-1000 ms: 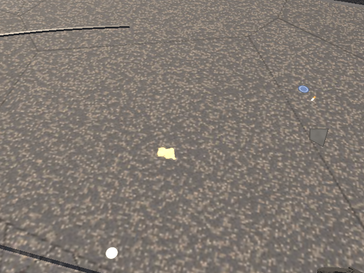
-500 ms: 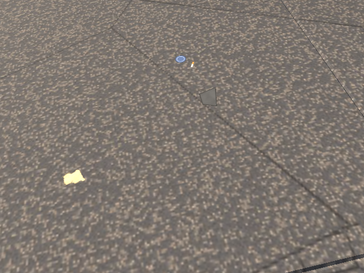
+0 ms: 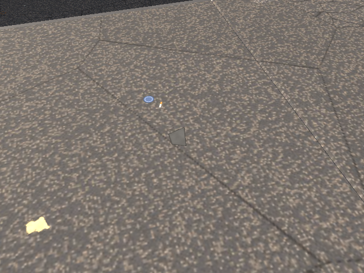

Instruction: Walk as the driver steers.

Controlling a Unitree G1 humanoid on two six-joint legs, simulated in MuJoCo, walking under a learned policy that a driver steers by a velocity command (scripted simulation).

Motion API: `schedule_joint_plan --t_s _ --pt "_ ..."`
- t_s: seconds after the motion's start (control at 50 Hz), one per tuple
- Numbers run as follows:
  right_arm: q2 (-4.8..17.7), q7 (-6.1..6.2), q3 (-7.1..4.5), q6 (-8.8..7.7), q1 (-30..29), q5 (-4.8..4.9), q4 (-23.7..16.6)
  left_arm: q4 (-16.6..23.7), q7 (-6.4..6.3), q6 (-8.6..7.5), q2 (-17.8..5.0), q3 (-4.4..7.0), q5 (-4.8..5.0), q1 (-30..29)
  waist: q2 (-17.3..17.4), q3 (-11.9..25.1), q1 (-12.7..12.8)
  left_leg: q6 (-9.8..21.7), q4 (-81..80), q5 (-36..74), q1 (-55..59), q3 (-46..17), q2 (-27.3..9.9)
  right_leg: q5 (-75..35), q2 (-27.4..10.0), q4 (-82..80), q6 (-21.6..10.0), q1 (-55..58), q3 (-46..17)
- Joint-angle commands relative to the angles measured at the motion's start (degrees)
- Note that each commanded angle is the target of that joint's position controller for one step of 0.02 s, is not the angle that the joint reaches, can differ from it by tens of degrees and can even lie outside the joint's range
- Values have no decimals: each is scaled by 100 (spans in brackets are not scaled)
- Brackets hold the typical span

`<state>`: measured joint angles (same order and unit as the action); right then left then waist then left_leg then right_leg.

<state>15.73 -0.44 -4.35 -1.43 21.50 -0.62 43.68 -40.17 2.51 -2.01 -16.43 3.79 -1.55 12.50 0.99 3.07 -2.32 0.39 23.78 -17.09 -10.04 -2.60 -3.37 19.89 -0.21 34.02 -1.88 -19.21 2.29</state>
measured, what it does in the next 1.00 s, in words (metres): walks ahead, turning left: right foot, then left foot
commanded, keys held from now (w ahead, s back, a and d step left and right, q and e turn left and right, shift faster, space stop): w+q+shift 0.06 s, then q+shift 0.70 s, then shift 0.24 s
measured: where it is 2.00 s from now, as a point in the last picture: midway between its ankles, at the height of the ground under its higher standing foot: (89, 236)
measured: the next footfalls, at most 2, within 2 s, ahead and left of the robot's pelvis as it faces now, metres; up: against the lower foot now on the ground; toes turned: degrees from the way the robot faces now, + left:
right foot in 0.04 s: +0.05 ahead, -0.12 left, +0.00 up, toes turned -1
left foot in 0.42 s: +0.33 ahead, +0.12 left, +0.00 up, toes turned +19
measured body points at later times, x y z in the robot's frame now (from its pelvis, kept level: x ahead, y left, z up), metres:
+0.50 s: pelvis +0.20 +0.02 -0.04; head +0.25 +0.04 +0.41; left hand +0.22 +0.33 -0.14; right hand +0.47 -0.18 -0.12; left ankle +0.30 +0.11 -0.74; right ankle +0.07 -0.15 -0.64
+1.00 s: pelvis +0.33 +0.00 -0.01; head +0.36 +0.01 +0.44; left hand +0.25 +0.31 -0.09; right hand +0.67 -0.07 -0.08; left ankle +0.26 +0.09 -0.69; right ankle +0.45 -0.05 -0.74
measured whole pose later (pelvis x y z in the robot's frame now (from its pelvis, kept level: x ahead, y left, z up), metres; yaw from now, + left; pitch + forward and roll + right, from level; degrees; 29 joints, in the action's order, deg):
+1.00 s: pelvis +0.33 +0.00 -0.01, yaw +44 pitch +0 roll +0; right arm 19.2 1.4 -4.1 3.0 6.9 0.6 32.6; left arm -39.0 -0.6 -1.4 -16.3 3.5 -1.5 8.7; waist 1.9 -2.8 0.6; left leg -1.3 56.7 -28.4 -27.0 -13.4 10.9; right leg 10.7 2.3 29.9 0.0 -19.5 -4.7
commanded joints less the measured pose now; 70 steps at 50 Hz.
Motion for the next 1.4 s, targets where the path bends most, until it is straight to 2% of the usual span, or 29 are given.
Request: schedule_joint_plan --t_s 0.02,0.04,0.06,0.08,0.1,0.12,0.24,0.3,0.38,0.42,0.44,0.46,0.48,0.52,0.56,0.72,0.88,0.9,0.92,0.94,0.96,1.0,1.1,1.14,1.24,1.28,1.3,1.32,1.4 --pt "692 -87 -207 -12 -816 -32 -448 20 -49 -49 -324 89 -99 894 99 -309 870 746 51 -1451 -2412 -514 -124 -544 326 -755 78 2675 399" --pt "204 -92 -63 -64 -1387 -56 -719 -121 -134 -149 -807 195 -153 1936 -1118 -71 1501 528 2129 -1315 -3390 -72 485 999 -1019 -1517 -28 3440 -1287" --pt "-165 -54 65 -134 -1710 58 -1176 -35 -216 -180 -1636 347 -231 2042 -1883 -106 1419 505 3500 -1280 -4541 -254 809 3095 -2436 -2586 -424 3146 -3778" --pt "150 -42 19 -124 -1542 -35 -1134 35 -280 -179 -1416 316 -230 1644 -1055 -310 1081 579 4137 -730 -4655 -689 363 3195 -2716 -2656 -747 2715 -4142" --pt "396 -93 -59 -120 -1283 -85 -903 68 -286 -226 -984 176 -173 1260 -542 -514 768 549 4162 -310 -4404 -685 221 2465 -2390 -2531 -668 2432 -3349" --pt "402 -15 -81 -230 -801 496 -748 77 -312 -397 -574 118 249 1052 -817 -523 587 450 4516 15 -4661 -826 -90 1249 -2109 -2350 -803 2813 -2712" --pt "224 -135 -31 -52 -1345 198 -971 53 -493 -318 -597 114 16 102 -596 -922 297 -172 3481 1419 -3394 239 -164 -3452 -1197 -2242 -311 1223 508" --pt "63 -289 37 -13 -1823 164 -1157 -82 -603 -198 -881 194 117 231 -548 -859 466 -125 1989 1975 -2342 786 74 -4029 -1072 -1948 -224 1003 1035" --pt "664 -360 -224 110 -929 205 -999 -9 -606 -41 -1225 344 400 -45 -746 -131 -106 392 1537 1258 -1240 1108 616 -6383 -1349 -354 -150 1773 1084" --pt "1224 -171 -515 180 344 208 -756 152 -462 -87 -974 289 459 -256 -295 493 -821 891 582 1868 743 708 811 -4868 -1042 2018 166 939 1027" --pt "1539 -37 -512 194 -10 260 -819 281 -333 -141 -4 36 109 132 1260 434 -164 1269 813 4295 1685 -766 -74 1275 -147 3866 432 -657 861" --pt "1953 -100 -516 45 -354 -38 -1242 469 -279 -221 -213 -17 67 946 1491 1829 299 2902 276 3495 2959 -4169 -1540 2290 693 5667 663 -2114 -501" --pt "1593 -161 -480 11 -504 14 -1417 512 -247 -304 -860 92 137 301 412 2064 -189 2669 -516 1816 2720 -4311 -1492 1530 402 5527 511 -2324 -1201" --pt "1145 -111 -341 -20 -1150 239 -1454 632 -366 -269 -893 109 132 -283 -475 611 212 1951 -840 599 1074 -3330 -895 635 41 4491 444 -2285 -1148" --pt "1042 -21 -315 30 -1468 166 -1544 641 -406 -123 -941 152 50 -321 -187 255 449 1697 -863 1246 -54 -2672 -457 380 -78 3701 465 -1639 -1180" --pt "1265 300 -400 385 -1439 219 -1549 595 -440 71 -504 67 95 -745 384 398 263 1127 -432 837 -749 -2401 227 -617 319 1644 794 -1153 -1111" --pt "928 217 -204 456 -1428 151 -1563 509 -275 -148 -615 142 115 -687 933 500 161 915 514 1677 -328 -2907 141 -1100 200 -596 438 161 -949" --pt "779 208 -145 451 -1274 164 -1523 505 -272 -156 -704 174 71 -652 633 447 167 701 844 991 -569 -2730 363 -1726 -137 -1177 248 665 -1125" --pt "475 187 -40 439 -795 70 -1453 662 -299 -107 -1006 204 -23 -854 -645 562 -145 350 2017 -1107 -1048 -1947 974 -2615 -1317 -1407 -235 1220 -2282" --pt "928 193 -170 380 -1009 153 -1630 552 -301 -50 -1248 282 -186 -656 -1944 140 -93 -23 3112 -2211 -1981 -1046 1529 -3096 -2036 -1684 -1269 932 -3515" --pt "1402 208 -304 333 -958 72 -1488 626 -310 -46 -990 239 -77 -663 -1340 155 2 -255 4098 -1858 -2167 -1110 1141 -2646 -2132 -1581 -1463 864 -3613" --pt "1220 238 -285 422 -1027 117 -1217 674 -355 27 -668 122 81 -756 -610 41 74 -456 4685 -1246 -2135 -963 1050 -1988 -1451 -1397 -994 784 -2576" --pt "435 185 31 416 -1111 131 -1189 507 -390 176 -439 -7 78 -490 -1032 250 247 -615 3266 -803 -1651 -179 682 -662 -771 -1615 -757 1052 -1613" --pt "503 91 50 344 -1128 180 -1207 427 -395 242 -946 156 209 -130 -1667 218 427 -512 2490 -1240 -1219 375 674 1049 -880 -2006 -812 907 -1920" --pt "500 44 62 32 -419 133 -647 439 -400 189 -950 157 353 -66 -982 -543 28 353 -345 31 609 762 681 1722 -869 -1879 -608 -492 -1821" --pt "722 90 14 -137 793 137 -299 767 -299 -23 -1 -118 272 -617 583 -228 -464 795 -908 -1111 2506 -1446 -967 964 -89 1036 17 -2591 -668" --pt "1353 20 -163 -221 686 74 -386 1196 -249 -237 -184 -83 420 -969 879 -681 -430 1660 -1368 -2731 2158 -3464 -2017 739 -57 1800 97 -4050 -493" --pt "1330 18 -171 -155 595 -321 -371 1205 -154 -65 -534 31 -149 -1487 757 -982 -610 1572 -1807 -3370 1945 -3472 -1969 330 -289 2122 62 -4336 -514" --pt "803 -13 34 -305 229 -87 -262 804 144 84 -649 128 -157 -858 703 -947 -106 1118 -2015 -1486 1179 -1690 -893 -880 -411 2339 259 -3315 -272"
